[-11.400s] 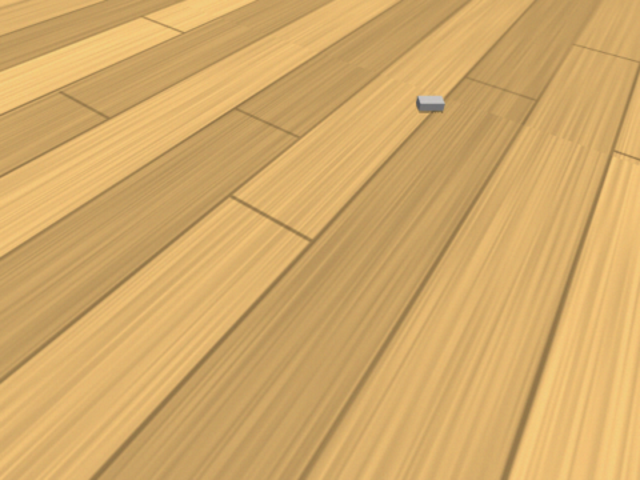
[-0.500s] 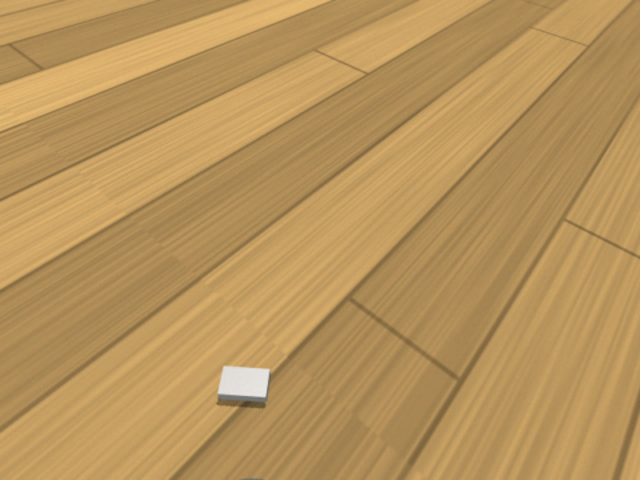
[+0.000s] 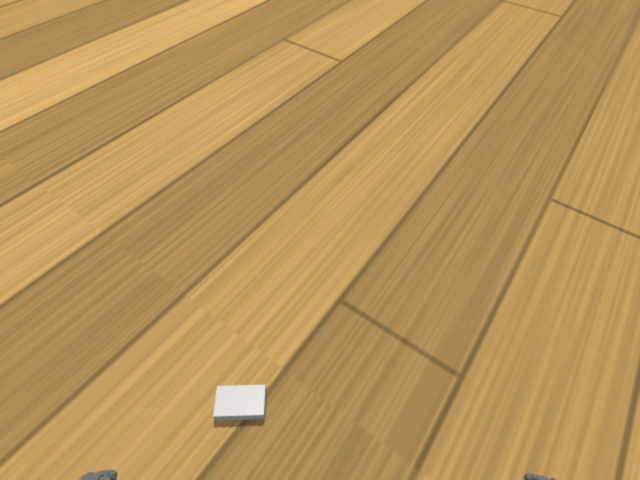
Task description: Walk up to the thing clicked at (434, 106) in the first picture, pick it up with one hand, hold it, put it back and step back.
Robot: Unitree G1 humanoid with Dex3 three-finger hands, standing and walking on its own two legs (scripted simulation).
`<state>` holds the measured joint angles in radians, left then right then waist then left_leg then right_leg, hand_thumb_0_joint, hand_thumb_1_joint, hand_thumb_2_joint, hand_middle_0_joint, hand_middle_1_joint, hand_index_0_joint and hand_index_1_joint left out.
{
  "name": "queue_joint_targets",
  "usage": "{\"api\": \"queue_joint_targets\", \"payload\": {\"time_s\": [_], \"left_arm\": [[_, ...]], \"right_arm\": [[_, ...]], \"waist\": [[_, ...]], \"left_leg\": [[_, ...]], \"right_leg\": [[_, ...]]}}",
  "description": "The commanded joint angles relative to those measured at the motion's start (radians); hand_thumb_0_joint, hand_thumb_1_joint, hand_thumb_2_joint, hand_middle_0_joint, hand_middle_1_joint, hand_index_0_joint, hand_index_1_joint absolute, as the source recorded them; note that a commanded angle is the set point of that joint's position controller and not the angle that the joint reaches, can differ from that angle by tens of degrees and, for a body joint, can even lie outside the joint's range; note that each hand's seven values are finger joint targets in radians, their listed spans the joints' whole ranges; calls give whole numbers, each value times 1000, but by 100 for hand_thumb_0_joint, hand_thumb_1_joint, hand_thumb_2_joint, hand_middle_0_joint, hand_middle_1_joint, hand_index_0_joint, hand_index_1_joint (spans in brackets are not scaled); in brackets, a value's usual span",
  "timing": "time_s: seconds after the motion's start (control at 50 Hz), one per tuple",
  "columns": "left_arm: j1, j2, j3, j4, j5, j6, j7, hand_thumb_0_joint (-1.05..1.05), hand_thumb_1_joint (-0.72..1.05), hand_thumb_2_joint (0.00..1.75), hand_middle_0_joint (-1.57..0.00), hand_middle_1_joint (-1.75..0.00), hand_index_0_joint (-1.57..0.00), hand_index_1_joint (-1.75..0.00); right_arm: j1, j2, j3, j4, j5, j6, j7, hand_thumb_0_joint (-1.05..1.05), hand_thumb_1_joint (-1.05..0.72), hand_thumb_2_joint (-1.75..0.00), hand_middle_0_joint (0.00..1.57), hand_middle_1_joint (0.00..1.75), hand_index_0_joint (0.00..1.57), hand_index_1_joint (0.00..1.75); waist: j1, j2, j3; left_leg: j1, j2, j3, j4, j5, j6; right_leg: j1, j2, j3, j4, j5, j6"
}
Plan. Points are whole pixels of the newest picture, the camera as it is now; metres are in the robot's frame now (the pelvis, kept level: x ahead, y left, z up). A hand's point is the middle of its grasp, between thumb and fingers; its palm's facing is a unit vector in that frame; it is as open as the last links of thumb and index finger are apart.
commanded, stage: walk up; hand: left
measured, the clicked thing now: (241, 402) +0.41 +0.23 -0.74
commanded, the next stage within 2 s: stand in 1.40 s
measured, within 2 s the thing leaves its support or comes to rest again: neither
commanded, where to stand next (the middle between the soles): +0.04 -0.02 m, yaw +2 degrees
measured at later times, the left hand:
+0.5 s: hand out of the picture +0.11 +0.22 -0.14, palm faces -0.03 -0.94 -0.33, open 7.4 cm
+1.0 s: hand out of the picture +0.09 +0.22 -0.14, palm faces -0.02 -0.95 -0.33, open 7.4 cm
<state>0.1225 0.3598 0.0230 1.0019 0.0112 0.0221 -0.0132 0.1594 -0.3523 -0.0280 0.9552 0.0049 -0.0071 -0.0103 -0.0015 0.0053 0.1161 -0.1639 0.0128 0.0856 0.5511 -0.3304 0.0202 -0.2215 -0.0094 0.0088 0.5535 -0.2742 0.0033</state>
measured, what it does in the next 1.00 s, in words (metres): stands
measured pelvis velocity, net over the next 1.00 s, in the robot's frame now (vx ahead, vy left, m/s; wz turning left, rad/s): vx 0.00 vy -0.03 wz -0.02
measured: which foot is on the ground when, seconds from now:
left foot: down 0.00-1.00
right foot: down 0.00-1.00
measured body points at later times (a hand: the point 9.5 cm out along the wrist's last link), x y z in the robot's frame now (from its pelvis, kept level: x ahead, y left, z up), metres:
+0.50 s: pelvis +0.01 -0.03 +0.01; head +0.02 -0.03 +0.46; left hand +0.11 +0.27 -0.12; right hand +0.08 -0.34 -0.11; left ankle -0.02 +0.10 -0.73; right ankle +0.02 -0.13 -0.73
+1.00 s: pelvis +0.00 -0.03 +0.01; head +0.02 -0.03 +0.46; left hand +0.09 +0.27 -0.12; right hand +0.08 -0.33 -0.11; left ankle -0.02 +0.10 -0.73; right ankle +0.02 -0.13 -0.73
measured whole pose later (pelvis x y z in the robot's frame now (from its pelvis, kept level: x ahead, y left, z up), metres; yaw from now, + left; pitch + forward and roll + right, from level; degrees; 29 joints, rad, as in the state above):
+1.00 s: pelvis +0.00 -0.03 +0.01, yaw -1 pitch -2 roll +0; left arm 0.10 0.34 0.03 1.10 0.01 0.01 -0.02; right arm 0.12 -0.35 -0.01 1.09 -0.01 -0.02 0.00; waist 0.00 -0.01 0.06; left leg -0.07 0.05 0.10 0.32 -0.21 -0.02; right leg -0.14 0.04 0.01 0.35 -0.17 -0.03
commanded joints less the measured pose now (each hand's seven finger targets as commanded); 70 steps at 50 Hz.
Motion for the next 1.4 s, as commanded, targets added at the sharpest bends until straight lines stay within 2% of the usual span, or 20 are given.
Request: {"api": "queue_joint_targets", "payload": {"time_s": [0.0, 0.04, 0.06, 0.1, 0.2, 0.4, 0.48, 0.7, 0.82, 0.9, 1.08, 1.18, 1.32, 1.36, 1.38], "left_arm": [[-56, 207, 43, -63, -7, -19, 8, 0, 90, 90, -20, -30, -20, -30], [-49, 201, 43, -51, -7, -23, 7, 0, 90, 90, -20, -30, -20, -30], [-53, 203, 45, -45, -10, -24, 7, 0, 90, 90, -20, -30, -20, -30], [-75, 200, 43, -38, -14, -22, 6, 0, 90, 90, -20, -30, -20, -30], [-97, 197, 41, -13, -5, -20, 3, 0, 90, 90, -20, -30, -20, -30], [-99, 199, 47, 15, 0, -33, 5, 0, 90, 90, -20, -30, -20, -30], [-99, 201, 50, 19, 0, -34, 5, 0, 90, 90, -20, -30, -20, -30], [-63, 205, 57, 36, 2, -34, 7, 0, 90, 90, -20, -30, -20, -30], [-68, 196, 54, 30, 1, -36, 7, 0, 90, 90, -20, -30, -20, -30], [-56, 192, 51, 32, -2, -32, 6, 0, 90, 90, -20, -30, -20, -30], [-61, 193, 50, 32, 1, -28, 5, 0, 90, 90, -20, -30, -20, -30], [-64, 193, 49, 29, 1, -28, 4, 0, 90, 90, -20, -30, -20, -30], [-74, 195, 48, 26, 0, -31, 5, 0, 90, 90, -20, -30, -20, -30], [-68, 201, 51, 25, 1, -32, 5, 0, 90, 90, -20, -30, -20, -30], [-69, 195, 32, 38, -4, -43, 10, 0, 90, 90, -20, -30, -20, -30]], "right_arm": [[0, -246, -55, -16, -9, -39, -11, 0, -90, -90, 20, 30, 20, 30], [-14, -242, -48, -6, -6, -44, -11, 0, -90, -90, 20, 30, 20, 30], [-22, -233, -45, -3, -5, -43, -11, 0, -90, -90, 20, 30, 20, 30], [-40, -224, -42, 4, -7, -40, -10, 0, -90, -90, 20, 30, 20, 30], [-73, -222, -41, 19, -14, -36, -7, 0, -90, -90, 20, 30, 20, 30], [-83, -218, -40, 41, -16, -33, -5, 0, -90, -90, 20, 30, 20, 30], [-74, -212, -38, 53, -17, -30, -5, 0, -90, -90, 20, 30, 20, 30], [-68, -215, -38, 72, -14, -28, -6, 0, -90, -90, 20, 30, 20, 30], [-60, -214, -33, 80, -14, -32, -7, 0, -90, -90, 20, 30, 20, 30], [-67, -215, -30, 83, -13, -35, -9, 0, -90, -90, 20, 30, 20, 30], [-79, -223, -34, 83, -14, -33, -9, 0, -90, -90, 20, 30, 20, 30], [-76, -218, -31, 83, -15, -37, -9, 0, -90, -90, 20, 30, 20, 30], [-68, -217, -31, 81, -16, -33, -6, 0, -90, -90, 20, 30, 20, 30], [-62, -223, -32, 84, -13, -34, -7, 0, -90, -90, 20, 30, 20, 30], [-76, -199, -18, 96, -19, -26, -3, 0, -90, -90, 20, 30, 20, 30]], "waist": [[-2, -61, -137], [5, -34, -171], [6, -22, -177], [5, 2, -161], [3, 11, -148], [-3, -18, -158], [-8, -25, -137], [-6, -28, -141], [-9, -13, -155], [-2, -1, -148], [-1, -2, -127], [-3, -5, -143], [-7, -15, -130], [-5, -11, -148], [-6, 30, -171]], "left_leg": [[71, 160, -153, -163, 331, 33], [98, 153, -121, -145, 463, 26], [104, 146, -111, -154, 464, 16], [88, 140, -103, -191, 419, 3], [86, 148, -101, -249, 308, 3], [124, 140, -81, -262, 236, 2], [121, 133, -79, -265, 188, -1], [139, 138, -82, -253, 188, 5], [128, 149, -86, -268, 236, 2], [130, 155, -87, -277, 255, 5], [113, 156, -89, -293, 188, 7], [116, 155, -81, -290, 218, 6], [119, 146, -80, -281, 191, 3], [125, 151, -82, -279, 208, 5], [116, 145, -80, -288, 185, -1]], "right_leg": [[45, -102, 112, -105, 342, -69], [92, -104, 108, -115, 417, -70], [105, -106, 106, -117, 437, -73], [118, -105, 105, -138, 415, -69], [124, -97, 99, -191, 324, -58], [111, -107, 118, -247, 323, -54], [77, -109, 136, -272, 261, -55], [57, -104, 137, -286, 229, -54], [83, -102, 131, -261, 312, -55], [81, -95, 125, -251, 318, -50], [67, -86, 125, -251, 261, -48], [82, -90, 129, -248, 288, -48], [59, -93, 146, -266, 261, -49], [76, -94, 143, -252, 282, -51], [108, -117, 147, -283, 272, -47]]}}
